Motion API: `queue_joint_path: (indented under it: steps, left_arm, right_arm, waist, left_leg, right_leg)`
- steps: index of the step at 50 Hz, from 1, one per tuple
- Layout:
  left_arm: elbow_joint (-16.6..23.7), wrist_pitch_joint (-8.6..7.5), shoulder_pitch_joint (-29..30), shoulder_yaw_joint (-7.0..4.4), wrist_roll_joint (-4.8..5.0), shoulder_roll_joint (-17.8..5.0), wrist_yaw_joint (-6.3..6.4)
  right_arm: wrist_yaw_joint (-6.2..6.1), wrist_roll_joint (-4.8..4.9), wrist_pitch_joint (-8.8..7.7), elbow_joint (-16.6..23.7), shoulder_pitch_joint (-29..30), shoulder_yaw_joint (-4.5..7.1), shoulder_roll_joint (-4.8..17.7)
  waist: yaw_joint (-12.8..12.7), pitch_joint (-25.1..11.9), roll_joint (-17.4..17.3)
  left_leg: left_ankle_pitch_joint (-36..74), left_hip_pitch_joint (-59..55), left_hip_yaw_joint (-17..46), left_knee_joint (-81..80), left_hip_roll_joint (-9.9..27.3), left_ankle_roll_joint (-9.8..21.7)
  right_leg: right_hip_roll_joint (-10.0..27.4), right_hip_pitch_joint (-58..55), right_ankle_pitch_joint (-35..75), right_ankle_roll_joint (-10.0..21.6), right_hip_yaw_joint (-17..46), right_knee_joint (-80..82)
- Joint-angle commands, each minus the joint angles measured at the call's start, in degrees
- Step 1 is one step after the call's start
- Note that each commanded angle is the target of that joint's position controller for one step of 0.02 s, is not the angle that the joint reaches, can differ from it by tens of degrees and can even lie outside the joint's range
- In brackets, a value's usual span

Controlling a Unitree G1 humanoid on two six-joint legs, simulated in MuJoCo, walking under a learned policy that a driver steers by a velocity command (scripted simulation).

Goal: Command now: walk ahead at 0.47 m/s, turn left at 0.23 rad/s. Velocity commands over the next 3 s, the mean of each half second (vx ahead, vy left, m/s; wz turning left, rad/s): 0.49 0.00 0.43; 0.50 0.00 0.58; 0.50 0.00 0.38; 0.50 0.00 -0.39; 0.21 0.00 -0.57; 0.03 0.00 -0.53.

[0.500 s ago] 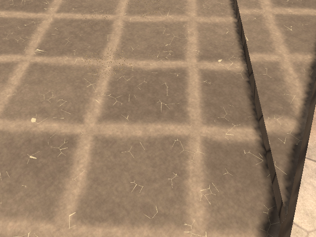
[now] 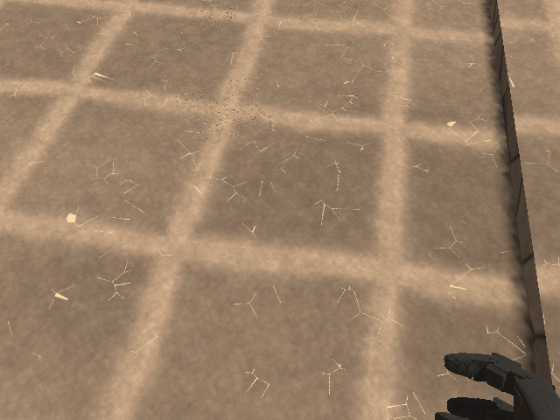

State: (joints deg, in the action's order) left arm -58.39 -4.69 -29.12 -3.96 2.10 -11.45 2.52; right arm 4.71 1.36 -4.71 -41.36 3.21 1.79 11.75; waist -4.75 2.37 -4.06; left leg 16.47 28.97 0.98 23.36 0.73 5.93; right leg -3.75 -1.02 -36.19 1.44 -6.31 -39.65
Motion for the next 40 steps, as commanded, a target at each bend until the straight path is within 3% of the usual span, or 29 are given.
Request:
queue_joint_path:
  steps: [1,2,3,4,5,6,7,8,9,11,13,15,18,20,21,22,23,24,25,26,27,30,35,40]
  left_arm:
    - [3.19,-1.01,5.01,-1.93,-1.51,-6.74,-1.64]
    - [3.68,-2.26,-1.72,-0.63,-2.46,-0.26,-2.58]
    - [4.97,-3.85,-6.36,0.69,-1.05,-2.3,-3.51]
    - [8.71,-4.87,0.54,0.59,1.84,-4.18,-3.69]
    - [11.21,-5.26,8.65,-0.39,2.15,-7.81,-2.6]
    - [11.47,-4.58,11.66,-1.03,0.55,-9.64,-1.27]
    - [10.96,-3.41,10.15,-1.17,-1.48,-8.44,-0.25]
    - [10.94,-2.31,8.88,-1.44,-2.75,-8.11,0.23]
    - [11.13,-1.58,8.5,-1.72,-3.05,-8.02,0.54]
    - [13.37,-1.19,13.15,-1.29,-3.54,-6.75,0.77]
    - [15.48,-1.61,19.71,-0.48,-3.91,-4.89,0.26]
    - [16.76,-1.9,23.57,-0.14,-2.93,-4.28,-0.35]
    - [18.88,-2.22,27.38,-0.49,-1.61,-6.07,-0.97]
    - [19.48,-2.8,26.87,-1.18,-1.36,-7.66,-1.32]
    - [18.92,-3.01,24.2,-1.58,-1.24,-8.21,-1.35]
    - [17.8,-3.2,18.76,-2.27,-1.37,-9.62,-1.12]
    - [16.33,-3.15,9.31,-3.19,-2.04,-12.84,-0.71]
    - [14.61,-2.75,4.12,-4.1,-3.05,-17.24,-1.32]
    - [16.21,-2.69,6.75,-3.41,-2.36,-13.18,-1.51]
    - [16.82,-2.24,9.26,-2.59,-2.19,-10.54,-1.36]
    - [17.43,-1.77,12.49,-2.03,-2.68,-9.38,-1.38]
    - [16.72,-1.41,17.07,-1.15,-2.59,-7.13,-1.51]
    - [14.17,-1.78,14.6,-2.19,-2.52,-9.61,-1.21]
    - [12.77,-1.2,12.77,-2.8,-1.72,-11.92,-1.04]
  right_arm:
    - [-0.98,0.14,0.12,-4.56,-20.08,3.76,8.39]
    - [-0.96,-1.38,0.21,-6.76,-25.04,3.81,11.16]
    - [-0.75,-0.64,0.4,-6.74,-27.93,3.69,11.41]
    - [-1.5,-0.17,1.29,-7.79,-30.69,4.88,13.81]
    - [-2.81,-0.73,1.23,-4.88,-22.13,3.87,9.85]
    - [-3.28,-1.26,0.9,-2.26,-14.69,3.25,8.47]
    - [-3.22,-1.78,0.33,-0.9,-10.26,3.16,8.8]
    - [-3.04,-1.68,0.34,-0.06,-8.26,3.37,9.16]
    - [-3.06,-1.8,0.26,0.13,-7.99,3.28,8.79]
    - [-4.05,-1.36,0.21,0.03,-9.82,3.67,9.62]
    - [-5.23,-0.32,0.75,-0.73,-13.29,4.17,10.25]
    - [-5.8,0.07,1.5,-1.51,-17.18,4.51,10.61]
    - [-5.91,0.72,2.2,-1.84,-20.14,4.62,9.92]
    - [-5.91,0.59,2.37,-1.72,-20.92,4.57,9.63]
    - [-5.91,0.47,2.4,-1.47,-20.73,4.28,8.75]
    - [-5.83,0.37,2.14,-0.99,-19.89,3.57,6.42]
    - [-5.53,-0.17,1.74,-0.61,-20.82,2.3,1.92]
    - [-5.47,1.46,0.98,2.3,-24.89,2.24,3.48]
    - [-5.46,1.11,0.83,1.18,-24.12,3.42,9.41]
    - [-5.38,0.48,1.28,1.81,-19.68,4.03,11.12]
    - [-5.41,-0.02,1.78,1.73,-18.16,4.01,10.0]
    - [-4.98,0.16,2.93,2.55,-17.68,4.22,7.89]
    - [-4.69,0.14,3.33,4.74,-13.85,3.84,6.24]
    - [-2.99,-0.07,3.15,7.28,-5.98,3.06,5.18]
  waist:
    - [13.33,-7.6,2.75]
    - [9.55,-13.38,-10.52]
    - [9.86,-24.26,-11.39]
    - [12.28,-22.53,-9.22]
    - [10.15,-15.2,-0.6]
    - [7.29,-9.82,4.93]
    - [3.61,-6.66,8.19]
    - [1.55,-5.17,7.5]
    - [0.52,-4.44,5.56]
    - [1.79,-3.66,1.46]
    - [4.45,-3.35,0.61]
    - [6.43,-4.28,0.24]
    - [7.45,-4.77,-0.09]
    - [6.12,-5.35,-0.87]
    - [4.27,-5.87,-1.27]
    - [1.34,-7.57,-0.54]
    - [-1.64,-14.1,7.6]
    - [0.54,-17.68,24.53]
    - [-0.28,-14.24,18.09]
    - [-0.95,-8.94,14.12]
    - [0.33,-6.76,10.33]
    - [3.87,-2.98,11.53]
    - [3.54,-2.81,8.75]
    - [1.07,-0.34,8.47]
  left_leg:
    - [-2.18,-26.15,-0.73,0.22,-0.56,4.86]
    - [19.0,-48.45,9.71,13.7,9.5,10.95]
    - [5.4,-60.36,28.2,12.02,16.75,19.3]
    - [-29.47,-58.72,37.98,-0.29,19.4,21.21]
    - [-41.08,-48.52,37.79,-6.75,18.31,16.63]
    - [-40.51,-36.39,38.02,-9.59,17.44,15.17]
    - [-33.72,-24.19,36.8,-10.64,15.74,15.28]
    - [-30.11,-16.78,33.12,-10.73,13.57,14.62]
    - [-27.89,-10.62,28.15,-10.99,11.27,13.52]
    - [-22.02,-3.11,19.48,-11.08,6.55,11.83]
    - [-22.03,0.08,15.35,-10.36,3.19,9.77]
    - [-24.49,-1.82,16.0,-8.8,2.84,9.03]
    - [-31.72,-7.51,20.96,-5.68,4.11,7.97]
    - [-35.49,-10.08,24.14,-2.01,4.42,6.68]
    - [-36.5,-9.8,24.37,0.81,3.35,5.47]
    - [-38.05,-5.54,22.54,7.28,1.27,3.37]
    - [-46.12,3.01,14.14,26.2,-4.08,-0.06]
    - [-51.81,19.28,8.48,40.91,-7.33,-1.03]
    - [-47.15,24.37,9.42,48.83,-2.6,-2.0]
    - [-41.18,26.35,8.39,51.54,-1.09,-2.56]
    - [-36.57,24.01,7.6,50.93,0.54,-3.21]
    - [-30.98,17.19,5.94,45.95,3.55,-4.61]
    - [-21.58,17.53,5.34,35.08,4.3,-6.29]
    - [-14.29,13.37,1.31,20.77,4.19,-5.16]
  right_leg:
    - [9.75,12.01,52.6,4.69,5.33,-22.44]
    - [3.92,37.1,3.34,1.31,1.59,-51.97]
    - [2.98,48.03,-5.99,0.67,11.26,-59.32]
    - [3.65,57.32,0.45,-0.57,12.33,-57.93]
    - [7.49,59.08,12.92,0.39,13.47,-45.0]
    - [8.51,54.92,17.51,-0.52,12.38,-41.86]
    - [10.14,48.62,20.01,-2.32,13.57,-36.92]
    - [11.38,43.69,19.59,-3.45,14.02,-31.93]
    - [12.2,39.5,19.16,-4.05,13.44,-27.4]
    - [11.25,34.21,24.88,-4.8,10.9,-17.26]
    - [8.89,29.31,34.88,-4.69,9.5,-5.82]
    - [6.12,26.73,40.18,-5.15,9.39,1.07]
    - [4.6,26.15,36.8,-5.0,10.77,6.8]
    - [3.88,22.25,31.5,-3.63,11.15,10.37]
    - [4.0,17.96,29.31,-2.41,10.83,12.4]
    - [7.39,9.27,27.72,-0.4,12.83,13.21]
    - [18.06,-5.28,24.23,3.46,22.73,13.92]
    - [29.45,-15.02,7.18,11.65,49.34,20.53]
    - [28.63,-12.64,-0.73,11.64,50.81,22.45]
    - [25.88,-8.22,3.82,9.49,41.89,22.21]
    - [22.69,-2.66,11.93,7.98,34.46,23.04]
    - [18.1,8.2,25.23,6.64,21.25,27.53]
    - [18.47,6.64,36.38,7.89,10.8,29.89]
    - [18.87,4.57,36.72,6.87,3.25,29.95]
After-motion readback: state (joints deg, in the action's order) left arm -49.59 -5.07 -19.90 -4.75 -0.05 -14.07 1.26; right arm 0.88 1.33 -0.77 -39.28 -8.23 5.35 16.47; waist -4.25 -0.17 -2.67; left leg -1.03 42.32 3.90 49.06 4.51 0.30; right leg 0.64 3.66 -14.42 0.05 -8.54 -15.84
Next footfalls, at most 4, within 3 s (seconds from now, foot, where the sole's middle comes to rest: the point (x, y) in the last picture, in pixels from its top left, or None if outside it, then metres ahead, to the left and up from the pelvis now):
0.02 left None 0.20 0.08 -0.79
0.44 right None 0.43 -0.11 -0.79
0.96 left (214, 377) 0.55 0.25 -0.79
1.48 right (213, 255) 0.91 0.31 -0.79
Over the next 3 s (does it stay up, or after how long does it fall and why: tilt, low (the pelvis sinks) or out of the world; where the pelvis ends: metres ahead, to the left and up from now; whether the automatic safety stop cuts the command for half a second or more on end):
stays up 1.12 0.56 -0.02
